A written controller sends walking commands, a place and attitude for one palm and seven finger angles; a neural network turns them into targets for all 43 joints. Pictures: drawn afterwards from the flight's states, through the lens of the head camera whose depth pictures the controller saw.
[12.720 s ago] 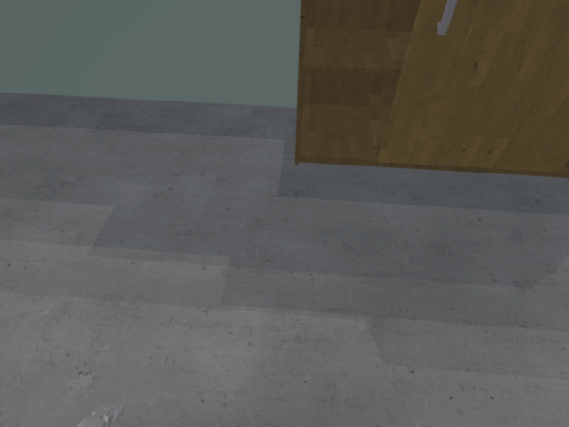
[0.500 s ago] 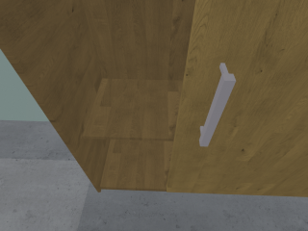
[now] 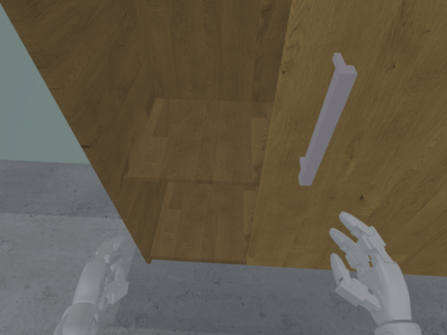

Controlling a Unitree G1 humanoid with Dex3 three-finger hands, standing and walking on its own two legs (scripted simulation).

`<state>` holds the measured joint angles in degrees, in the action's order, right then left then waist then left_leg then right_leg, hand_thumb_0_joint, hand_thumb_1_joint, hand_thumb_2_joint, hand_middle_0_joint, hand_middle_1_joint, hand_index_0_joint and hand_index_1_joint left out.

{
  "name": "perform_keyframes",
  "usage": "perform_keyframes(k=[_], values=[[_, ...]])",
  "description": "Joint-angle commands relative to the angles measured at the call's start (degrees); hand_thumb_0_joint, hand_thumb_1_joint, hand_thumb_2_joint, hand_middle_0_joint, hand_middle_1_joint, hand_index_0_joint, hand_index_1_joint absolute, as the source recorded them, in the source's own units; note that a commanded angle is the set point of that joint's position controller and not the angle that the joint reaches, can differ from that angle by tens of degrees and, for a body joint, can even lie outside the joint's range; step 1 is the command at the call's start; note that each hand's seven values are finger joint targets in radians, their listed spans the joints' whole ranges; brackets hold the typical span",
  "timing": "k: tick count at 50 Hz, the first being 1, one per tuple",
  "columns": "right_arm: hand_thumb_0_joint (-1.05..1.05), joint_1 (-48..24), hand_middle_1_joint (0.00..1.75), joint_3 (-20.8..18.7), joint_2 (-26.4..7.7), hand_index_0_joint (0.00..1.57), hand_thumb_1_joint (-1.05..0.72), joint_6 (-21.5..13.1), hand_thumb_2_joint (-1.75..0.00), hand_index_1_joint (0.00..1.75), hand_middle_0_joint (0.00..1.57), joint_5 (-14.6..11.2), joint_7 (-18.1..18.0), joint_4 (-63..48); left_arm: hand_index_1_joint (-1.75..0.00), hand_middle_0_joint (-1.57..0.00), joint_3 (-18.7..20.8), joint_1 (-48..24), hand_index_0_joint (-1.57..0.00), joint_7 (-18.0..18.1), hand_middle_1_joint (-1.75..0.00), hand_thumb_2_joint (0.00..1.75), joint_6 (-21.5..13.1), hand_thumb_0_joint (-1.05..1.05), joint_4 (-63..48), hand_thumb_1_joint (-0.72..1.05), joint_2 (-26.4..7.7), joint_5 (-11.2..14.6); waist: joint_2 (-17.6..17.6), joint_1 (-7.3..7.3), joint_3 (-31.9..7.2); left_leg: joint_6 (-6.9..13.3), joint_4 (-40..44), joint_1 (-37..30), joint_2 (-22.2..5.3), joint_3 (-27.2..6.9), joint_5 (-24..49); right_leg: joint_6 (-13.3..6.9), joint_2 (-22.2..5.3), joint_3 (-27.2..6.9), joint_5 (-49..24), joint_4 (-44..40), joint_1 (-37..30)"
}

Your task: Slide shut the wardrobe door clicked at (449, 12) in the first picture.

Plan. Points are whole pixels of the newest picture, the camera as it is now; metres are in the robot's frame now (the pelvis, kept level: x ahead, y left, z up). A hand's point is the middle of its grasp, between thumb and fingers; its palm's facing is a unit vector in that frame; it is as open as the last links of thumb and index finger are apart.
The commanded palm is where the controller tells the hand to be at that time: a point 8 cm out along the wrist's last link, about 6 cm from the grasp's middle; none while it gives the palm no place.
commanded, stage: raise the hand with hooked fingers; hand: right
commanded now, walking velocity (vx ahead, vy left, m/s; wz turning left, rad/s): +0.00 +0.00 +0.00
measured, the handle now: (319, 128) +0.47 -0.15 +0.13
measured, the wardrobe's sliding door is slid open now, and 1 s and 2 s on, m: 0.42 0.42 0.42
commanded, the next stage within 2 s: move the hooked fingers beside the handle in 1.74 s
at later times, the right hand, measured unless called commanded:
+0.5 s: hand (393, 271) +0.23 -0.23 +0.07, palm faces +0.03 +1.00 -0.03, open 11.2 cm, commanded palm +0.19 -0.28 +0.08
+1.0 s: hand (445, 241) +0.25 -0.28 +0.13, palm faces +0.04 +1.00 -0.07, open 13.7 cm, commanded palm +0.22 -0.33 +0.14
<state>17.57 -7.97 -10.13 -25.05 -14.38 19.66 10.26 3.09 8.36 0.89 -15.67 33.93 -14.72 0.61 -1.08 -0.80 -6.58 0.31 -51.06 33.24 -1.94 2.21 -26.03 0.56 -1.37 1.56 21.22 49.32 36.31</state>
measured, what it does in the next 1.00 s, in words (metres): stands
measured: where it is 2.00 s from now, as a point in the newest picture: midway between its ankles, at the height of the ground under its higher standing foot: outside the picture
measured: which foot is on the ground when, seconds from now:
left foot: down 0.00-1.00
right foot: down 0.00-1.00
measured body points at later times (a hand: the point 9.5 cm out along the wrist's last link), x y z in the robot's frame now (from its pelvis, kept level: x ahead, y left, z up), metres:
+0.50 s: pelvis -0.01 +0.00 +0.00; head +0.02 +0.00 +0.45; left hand +0.13 +0.23 -0.09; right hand +0.22 -0.29 +0.07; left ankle -0.01 +0.11 -0.70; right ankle +0.03 -0.13 -0.70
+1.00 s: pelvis +0.01 -0.02 +0.02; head +0.02 -0.02 +0.47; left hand +0.21 +0.20 -0.04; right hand +0.24 -0.34 +0.13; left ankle -0.01 +0.11 -0.69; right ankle +0.03 -0.13 -0.70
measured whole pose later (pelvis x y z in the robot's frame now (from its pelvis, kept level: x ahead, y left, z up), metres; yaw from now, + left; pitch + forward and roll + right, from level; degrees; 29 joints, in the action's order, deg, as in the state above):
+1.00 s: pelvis +0.01 -0.02 +0.02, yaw -2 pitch +3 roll +2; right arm 5.3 -21.3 -22.6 -7.2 -20.0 26.0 8.9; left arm -3.5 12.6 5.3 -18.6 35.4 -14.7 2.5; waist 2.6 2.0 -3.1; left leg -0.9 -38.1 19.6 -1.4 4.9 -21.4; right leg -0.7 -1.1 -1.1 19.1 42.2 26.3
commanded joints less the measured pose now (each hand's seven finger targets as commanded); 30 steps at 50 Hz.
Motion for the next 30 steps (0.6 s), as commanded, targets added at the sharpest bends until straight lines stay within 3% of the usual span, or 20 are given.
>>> perform_keyframes(k=[1, 3, 4, 5, 8, 9, 10, 13, 14, 16, 18, 19, 21, 23, 24, 25, 27, 29, 30], values=[[0.00, 6.3, 0.58, -10.4, -11.0, 0.23, -0.46, -1.8, -0.71, 0.58, 0.23, -3.4, 1.1, -14.3, -0.30, -0.20, 1.8, -3.2, -0.20, 0.3, -0.30, 0.90, 0.1, 0.00, -14.0, 0.90, -6.1, 0.8, 5.0, 5.29, -9.1, 1.4, 4.4, -1.7, 1.1, -1.2, 7.3, -1.0, 3.3, 1.2, -4.8, -1.1, -1.2], [0.00, -2.0, 0.62, -10.3, -11.2, 0.24, -0.41, -4.4, -0.69, 0.62, 0.24, -3.4, -2.6, -24.5, -0.30, -0.20, 1.6, -1.1, -0.20, 1.0, -0.30, 0.90, -0.2, 0.00, -14.1, 0.90, -5.1, 0.5, 8.6, 3.28, -11.9, 1.3, 4.0, 0.9, 1.7, -1.7, 6.0, -1.7, 2.4, -0.2, -4.7, 0.5, -4.0], [0.00, -7.5, 0.63, -10.5, -13.3, 0.24, -0.39, -5.9, -0.68, 0.63, 0.24, -3.3, -4.0, -29.2, -0.30, -0.20, 1.2, 0.3, -0.20, 1.4, -0.30, 0.90, -0.3, 0.00, -13.4, 0.90, -5.5, -0.1, 6.5, 1.47, -11.8, 1.1, 3.6, 3.3, 2.2, -2.3, 4.8, -2.1, 1.8, -1.5, -3.9, 2.0, -3.2], [0.00, -10.6, 0.64, -8.9, -12.8, 0.24, -0.36, -7.8, -0.67, 0.64, 0.24, -2.8, -4.7, -33.2, -0.30, -0.20, 0.9, 1.1, -0.20, 2.0, -0.30, 0.90, -0.7, 0.00, -12.8, 0.90, -5.3, -0.1, 9.3, 0.33, -13.0, 1.4, 4.0, 3.6, 2.3, -2.9, 3.3, -2.3, 1.6, -1.9, -3.5, 2.6, -4.4], [0.00, -10.5, 0.69, -2.9, -10.3, 0.24, -0.29, -10.5, -0.64, 0.69, 0.24, -2.4, -3.2, -30.0, -0.30, -0.20, -0.7, 2.0, -0.20, 3.7, -0.30, 0.90, -3.0, 0.00, -9.5, 0.90, -6.0, 0.2, 8.6, -2.82, -5.8, 1.3, 5.3, 8.3, 2.8, -2.6, -2.0, -2.6, 0.7, -3.2, 1.2, 3.4, -2.8], [0.00, -11.8, 0.70, -1.5, -10.5, 0.25, -0.27, -9.7, -0.63, 0.70, 0.25, -3.2, -1.1, -27.8, -0.30, -0.20, -1.2, 2.1, -0.20, 4.2, -0.30, 0.90, -3.5, 0.00, -8.7, 0.90, -6.8, 0.6, 6.1, -3.83, -4.1, 1.0, 6.3, 8.5, 3.0, -3.4, -3.8, -2.8, 0.5, -3.6, 2.6, 4.0, -1.1], [0.00, -12.3, 0.72, -1.8, -12.1, 0.25, -0.25, -8.6, -0.62, 0.72, 0.25, -3.3, 0.8, -25.6, -0.30, -0.20, -1.5, 2.1, -0.20, 4.7, -0.30, 0.90, -4.1, 0.00, -7.9, 0.90, -7.4, 1.0, 6.0, -4.07, -3.3, 0.9, 7.4, 7.6, 2.9, -3.7, -5.3, -2.8, 0.5, -3.9, 3.9, 3.7, -0.5], [0.00, -11.0, 0.76, -4.2, -15.1, 0.25, -0.18, -0.8, -0.59, 0.76, 0.25, -3.6, 5.4, -16.0, -0.30, -0.20, -2.0, 1.9, -0.20, 5.8, -0.30, 0.90, -4.7, 0.00, -7.5, 0.90, -8.1, 2.0, 2.7, -3.36, -2.7, 0.3, 11.1, 4.9, 2.4, -5.1, -8.4, -2.8, 0.9, -4.1, 5.3, 1.8, 1.4], [0.00, -10.3, 0.78, -7.4, -17.4, 0.25, -0.15, 2.9, -0.58, 0.78, 0.25, -3.8, 6.2, -11.9, -0.30, -0.20, -2.1, 1.6, -0.20, 5.9, -0.30, 0.90, -4.6, 0.00, -7.5, 0.90, -8.3, 2.3, 3.1, -1.86, -2.7, 0.5, 11.7, 3.9, 2.3, -5.3, -8.7, -2.7, 0.9, -4.1, 4.9, 1.1, 1.7], [0.00, -9.0, 0.81, -11.5, -18.4, 0.26, -0.11, 8.5, -0.56, 0.81, 0.26, -5.7, 6.4, -11.6, -0.30, -0.20, -2.2, 0.4, -0.20, 5.9, -0.30, 0.90, -4.3, 0.00, -8.2, 0.90, -7.5, 2.4, 3.1, 0.94, -6.4, 0.2, 12.8, -1.1, 1.3, -4.9, -6.6, -2.5, 1.5, -3.8, 2.3, -1.1, -0.1], [0.00, -6.2, 0.84, -16.0, -19.3, 0.26, -0.06, 11.5, -0.54, 0.84, 0.26, -7.8, 4.8, -13.2, -0.30, -0.20, -2.1, -0.5, -0.20, 5.5, -0.30, 0.90, -4.0, 0.00, -9.2, 0.90, -6.3, 2.1, 0.5, 3.31, -10.4, 0.0, 12.4, -6.0, 1.2, -3.7, -0.9, -2.4, 1.6, -4.0, -2.7, -2.5, -2.1], [0.00, -4.3, 0.86, -19.2, -20.9, 0.26, -0.04, 12.0, -0.53, 0.86, 0.26, -8.6, 3.6, -13.3, -0.30, -0.20, -2.0, -0.9, -0.20, 5.2, -0.30, 0.90, -3.9, 0.00, -9.4, 0.90, -6.1, 1.9, 0.8, 5.03, -12.2, 0.2, 11.4, -8.2, 1.6, -3.0, 2.7, -2.1, 1.5, -4.1, -5.5, -2.9, -3.3], [0.00, -4.2, 0.88, -19.6, -19.1, 0.27, 0.01, 10.3, -0.51, 0.88, 0.27, -9.0, 0.9, -19.0, -0.30, -0.20, -1.9, -0.4, -0.20, 4.0, -0.30, 0.90, -4.2, 0.00, -9.4, 0.90, -4.7, 1.6, 2.9, 5.04, -12.7, 0.3, 10.4, -8.8, 2.0, -1.2, 9.1, -1.9, 1.5, -3.7, -9.5, -4.3, -5.8], [0.00, -4.1, 0.92, -17.2, -16.8, 0.27, 0.06, 8.0, -0.49, 0.92, 0.27, -7.7, -1.1, -21.1, -0.30, -0.20, -1.6, 0.2, -0.20, 3.1, -0.30, 0.90, -4.6, 0.00, -8.6, 0.90, -4.7, 1.4, 4.8, 3.96, -9.5, 0.4, 10.0, -6.2, 2.8, 0.9, 11.2, -1.8, 1.3, -3.3, -10.4, -5.9, -7.8], [0.00, -4.5, 0.93, -16.6, -17.0, 0.27, 0.08, 7.1, -0.48, 0.93, 0.27, -6.9, -1.6, -21.0, -0.30, -0.20, -1.4, 0.5, -0.20, 2.8, -0.30, 0.90, -4.6, 0.00, -8.2, 0.90, -5.1, 1.1, 2.9, 3.36, -7.9, 0.5, 9.9, -5.7, 3.2, 1.4, 12.0, -1.9, 1.1, -3.6, -11.0, -6.1, -8.1], [0.00, -4.9, 0.94, -15.0, -16.3, 0.27, 0.10, 6.3, -0.47, 0.94, 0.27, -6.0, -1.7, -21.4, -0.30, -0.20, -1.2, 1.2, -0.20, 2.5, -0.30, 0.90, -4.9, 0.00, -8.0, 0.90, -5.6, 1.1, 4.8, 2.47, -7.2, 0.4, 10.1, -4.7, 3.2, 1.4, 12.3, -2.1, 1.2, -3.3, -10.8, -6.3, -8.9], [0.00, -5.1, 0.98, -12.5, -14.9, 0.27, 0.15, 6.1, -0.45, 0.98, 0.27, -4.9, -0.8, -18.4, -0.30, -0.20, -1.0, 2.2, -0.20, 2.4, -0.30, 0.90, -5.1, 0.00, -7.3, 0.90, -6.5, 1.3, 3.7, 0.85, -4.9, 0.1, 10.9, -3.0, 3.2, 1.8, 10.7, -2.2, 1.0, -3.3, -8.6, -7.0, -8.9], [0.00, -6.6, 1.00, -11.6, -15.2, 0.28, 0.20, 6.9, -0.43, 1.00, 0.28, -4.7, 0.8, -16.6, -0.30, -0.20, -1.1, 2.5, -0.20, 2.9, -0.30, 0.90, -5.4, 0.00, -6.9, 0.90, -7.4, 1.6, 3.2, 0.38, -2.7, 0.2, 12.2, -2.7, 3.1, 1.5, 8.9, -2.3, 1.0, -3.3, -6.8, -7.6, -8.8], [0.00, -8.3, 1.02, -11.7, -16.0, 0.28, 0.22, 7.0, -0.42, 1.02, 0.28, -5.0, 1.5, -17.8, -0.30, -0.20, -1.1, 2.9, -0.20, 3.1, -0.30, 0.90, -5.7, 0.00, -7.0, 0.90, -7.8, 1.9, 4.0, 0.13, -4.3, 0.1, 12.7, -3.4, 2.9, 1.5, 8.5, -2.3, 1.1, -3.5, -6.3, -8.2, -10.0]])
